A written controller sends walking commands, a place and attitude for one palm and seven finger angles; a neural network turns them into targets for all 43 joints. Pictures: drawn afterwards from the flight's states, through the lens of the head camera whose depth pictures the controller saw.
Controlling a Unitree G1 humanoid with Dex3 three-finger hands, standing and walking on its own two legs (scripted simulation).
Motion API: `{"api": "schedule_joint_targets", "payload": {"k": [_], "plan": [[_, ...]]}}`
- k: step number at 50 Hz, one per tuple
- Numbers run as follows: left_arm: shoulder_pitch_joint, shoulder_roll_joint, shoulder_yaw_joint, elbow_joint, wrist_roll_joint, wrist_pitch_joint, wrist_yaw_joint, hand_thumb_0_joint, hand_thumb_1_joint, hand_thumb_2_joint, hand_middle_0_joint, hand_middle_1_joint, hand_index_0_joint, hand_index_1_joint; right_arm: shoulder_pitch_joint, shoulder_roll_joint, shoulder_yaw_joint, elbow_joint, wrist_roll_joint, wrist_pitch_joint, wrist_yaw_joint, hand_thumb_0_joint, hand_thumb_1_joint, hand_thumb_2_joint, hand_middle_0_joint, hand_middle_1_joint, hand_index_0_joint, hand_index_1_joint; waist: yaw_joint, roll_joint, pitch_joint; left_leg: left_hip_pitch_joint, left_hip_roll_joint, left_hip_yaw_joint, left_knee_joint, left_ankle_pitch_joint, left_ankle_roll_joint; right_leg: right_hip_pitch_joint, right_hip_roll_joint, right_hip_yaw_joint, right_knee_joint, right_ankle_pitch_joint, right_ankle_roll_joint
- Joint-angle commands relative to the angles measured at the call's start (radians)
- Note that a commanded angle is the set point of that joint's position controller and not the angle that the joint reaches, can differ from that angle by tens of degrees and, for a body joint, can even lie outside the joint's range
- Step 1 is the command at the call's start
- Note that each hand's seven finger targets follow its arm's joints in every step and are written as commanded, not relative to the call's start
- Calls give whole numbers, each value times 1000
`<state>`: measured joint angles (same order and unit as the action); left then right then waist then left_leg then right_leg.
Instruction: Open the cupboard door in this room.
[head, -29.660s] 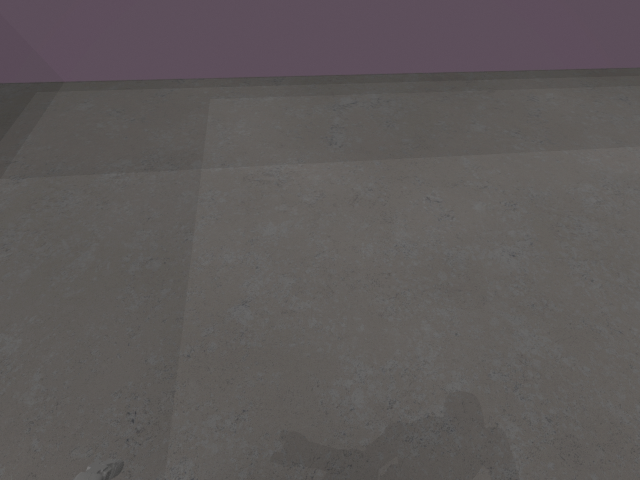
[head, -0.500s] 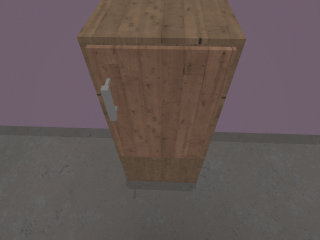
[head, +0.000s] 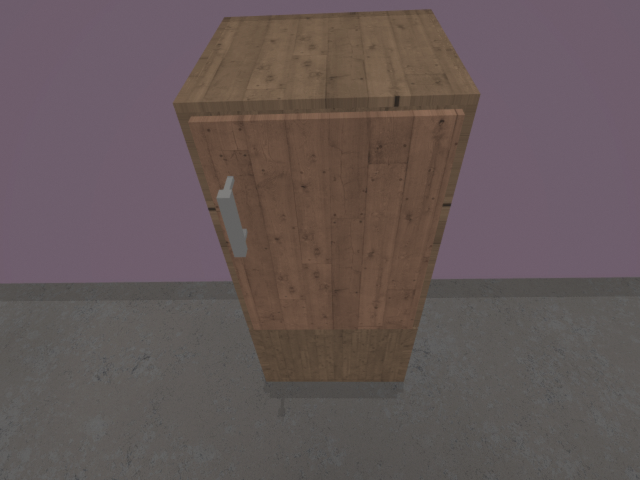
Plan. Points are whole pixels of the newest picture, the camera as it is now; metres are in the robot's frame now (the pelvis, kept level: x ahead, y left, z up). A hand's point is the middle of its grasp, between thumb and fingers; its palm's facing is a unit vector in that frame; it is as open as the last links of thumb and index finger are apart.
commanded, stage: come to a stop and stand still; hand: left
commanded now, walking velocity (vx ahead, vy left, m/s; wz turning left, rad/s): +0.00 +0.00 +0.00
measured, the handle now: (235, 217) +0.53 +0.18 +0.02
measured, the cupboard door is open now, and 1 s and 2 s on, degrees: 0 0 0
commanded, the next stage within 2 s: look again from close up in 0.12 s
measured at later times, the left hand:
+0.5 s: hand out of the picture +0.03 +0.16 -0.16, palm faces +0.01 -0.97 -0.23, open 7.3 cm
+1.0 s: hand out of the picture +0.06 +0.15 -0.16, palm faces +0.04 -0.97 -0.25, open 7.4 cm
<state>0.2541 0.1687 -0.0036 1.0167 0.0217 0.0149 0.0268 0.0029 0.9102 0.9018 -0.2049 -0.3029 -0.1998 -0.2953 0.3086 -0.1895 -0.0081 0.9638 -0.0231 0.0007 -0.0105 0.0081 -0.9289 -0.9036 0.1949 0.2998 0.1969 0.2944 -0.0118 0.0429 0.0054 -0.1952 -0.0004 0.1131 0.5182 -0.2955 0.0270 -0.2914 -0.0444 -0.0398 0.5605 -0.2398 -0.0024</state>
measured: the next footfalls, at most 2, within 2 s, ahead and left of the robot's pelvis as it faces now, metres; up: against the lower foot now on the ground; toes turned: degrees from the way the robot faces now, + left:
none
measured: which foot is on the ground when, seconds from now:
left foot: down 0.00-1.00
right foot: down 0.00-1.00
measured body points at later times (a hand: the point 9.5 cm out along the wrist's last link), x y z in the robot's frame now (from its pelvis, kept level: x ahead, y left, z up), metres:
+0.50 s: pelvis +0.02 -0.02 +0.01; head +0.04 -0.04 +0.46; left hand +0.03 +0.21 -0.14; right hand +0.01 -0.23 -0.16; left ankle -0.01 +0.10 -0.73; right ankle +0.04 -0.12 -0.73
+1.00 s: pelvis +0.02 -0.03 +0.00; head +0.05 -0.05 +0.45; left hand +0.06 +0.20 -0.14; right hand +0.05 -0.26 -0.16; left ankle -0.01 +0.10 -0.73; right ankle +0.04 -0.12 -0.73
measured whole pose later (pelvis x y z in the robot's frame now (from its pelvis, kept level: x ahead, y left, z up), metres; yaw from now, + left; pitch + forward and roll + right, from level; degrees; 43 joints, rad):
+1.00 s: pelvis +0.02 -0.03 +0.00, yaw +0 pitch -1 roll +2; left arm 0.20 0.17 0.02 1.06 0.02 0.00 0.04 0.00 0.91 0.90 -0.20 -0.30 -0.20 -0.30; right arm 0.24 -0.16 -0.01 1.08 -0.02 0.00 -0.04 0.01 -0.91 -0.90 0.20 0.30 0.20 0.29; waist 0.01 0.01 0.07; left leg -0.14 0.03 0.09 0.46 -0.29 -0.03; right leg -0.26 -0.01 -0.06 0.54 -0.27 -0.05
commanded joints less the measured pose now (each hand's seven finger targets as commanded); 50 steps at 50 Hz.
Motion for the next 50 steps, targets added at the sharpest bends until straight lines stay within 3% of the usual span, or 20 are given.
{"api": "schedule_joint_targets", "payload": {"k": [1, 3, 6, 10, 15, 27, 39, 41, 43, 47, 50], "plan": [[18, 108, 17, -38, -6, -25, 0, 0, 900, 900, -200, -300, -200, -300, 23, -104, -12, -45, 1, -21, -4, 0, -900, -900, 200, 300, 200, 300, 10, -41, 105, -133, 116, -171, -246, -156, 22, 3, -37, 85, -131, -100, -37], [21, 110, 17, -30, -6, -29, -1, 0, 900, 900, -200, -300, -200, -300, 33, -100, -7, -28, 1, -25, -4, 0, -900, -900, 200, 300, 200, 300, 10, -30, 94, -117, 114, -168, -251, -129, 23, 15, -40, 85, -133, -79, -37], [30, 109, 14, -12, -8, -34, -1, 0, 900, 900, -200, -300, -200, -300, 45, -93, -1, -2, 3, -27, -5, 0, -900, -900, 200, 300, 200, 300, 7, -69, 75, -84, 107, -148, -230, -84, 19, 18, -53, 104, -157, -77, -38], [32, 105, 12, 14, -10, -41, 0, 0, 900, 900, -200, -300, -200, -300, 61, -78, 5, 37, 5, -33, -8, 0, -900, -900, 200, 300, 200, 300, 3, -77, 55, -42, 101, -133, -212, 2, 14, 27, -62, 110, -163, -35, -41], [38, 99, 13, 47, -11, -47, 2, 0, 900, 900, -200, -300, -200, -300, 64, -66, 9, 80, 8, -41, -13, 0, -900, -900, 200, 300, 200, 300, 7, -46, 33, -5, 108, -118, -196, 109, 10, 66, -67, 97, -145, 91, -42], [34, 98, 16, 84, -9, -50, 6, 0, 900, 900, -200, -300, -200, -300, 56, -39, 6, 131, 8, -35, -21, 0, -900, -900, 200, 300, 200, 300, 8, -49, 57, 14, 111, -101, -178, 143, -3, 88, -75, 92, -160, 176, -50], [18, 116, 25, 73, -9, -52, 6, 0, 900, 900, -200, -300, -200, -300, 34, -57, 2, 136, 7, -37, -26, 0, -900, -900, 200, 300, 200, 300, 13, -48, 35, 34, 117, -99, -173, 188, -10, 123, -78, 86, -162, 250, -54], [4, 133, 31, 61, -10, -50, 8, 0, 900, 900, -200, -300, -200, -300, 18, -68, -5, 123, 10, -35, -28, 0, -900, -900, 200, 300, 200, 300, 11, -44, 36, 38, 121, -104, -172, 246, -12, 116, -84, 91, -149, 325, -55], [11, 115, 32, 49, -10, -42, 14, 0, 900, 900, -200, -300, -200, -300, 25, -40, -4, 118, 11, -29, -30, 0, -900, -900, 200, 300, 200, 300, 15, -34, 19, 45, 126, -96, -151, 337, -18, 125, -89, 86, -115, 402, -50], [8, 130, 51, 16, -6, -25, 18, 0, 900, 900, -200, -300, -200, -300, 14, -53, -23, 86, 6, -9, -34, 0, -900, -900, 200, 300, 200, 300, 16, -34, -9, 50, 130, -81, -88, 394, -21, 104, -95, 93, -59, 435, -58], [2, 149, 64, -16, -4, -13, 16, 0, 900, 900, -200, -300, -200, -300, 0, -65, -36, 54, 5, 10, -32, 0, -900, -900, 200, 300, 200, 300, 15, -81, -17, 17, 111, -63, -15, 304, -26, 67, -124, 132, -64, 400, -76]]}}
